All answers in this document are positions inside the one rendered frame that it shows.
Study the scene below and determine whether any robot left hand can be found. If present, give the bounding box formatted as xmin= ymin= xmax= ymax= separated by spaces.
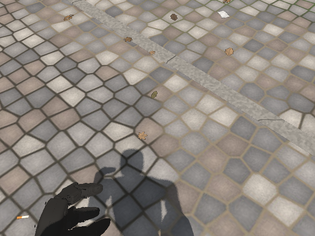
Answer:
xmin=34 ymin=182 xmax=111 ymax=236

